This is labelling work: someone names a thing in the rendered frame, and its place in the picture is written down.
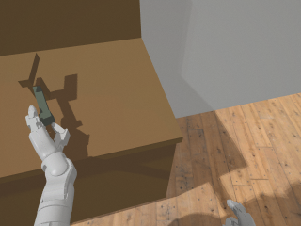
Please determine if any left robot forearm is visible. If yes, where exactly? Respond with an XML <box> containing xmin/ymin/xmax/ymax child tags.
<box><xmin>34</xmin><ymin>152</ymin><xmax>77</xmax><ymax>226</ymax></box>

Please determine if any robot left hand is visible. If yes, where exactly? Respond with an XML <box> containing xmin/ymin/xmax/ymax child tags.
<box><xmin>25</xmin><ymin>105</ymin><xmax>71</xmax><ymax>162</ymax></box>

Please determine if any robot right hand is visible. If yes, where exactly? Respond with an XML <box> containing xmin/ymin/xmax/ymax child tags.
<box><xmin>222</xmin><ymin>199</ymin><xmax>256</xmax><ymax>226</ymax></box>

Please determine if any counter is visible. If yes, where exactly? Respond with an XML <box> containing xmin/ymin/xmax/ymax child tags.
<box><xmin>0</xmin><ymin>0</ymin><xmax>183</xmax><ymax>226</ymax></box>

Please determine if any tap lever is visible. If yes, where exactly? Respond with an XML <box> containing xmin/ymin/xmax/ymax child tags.
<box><xmin>32</xmin><ymin>86</ymin><xmax>55</xmax><ymax>126</ymax></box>

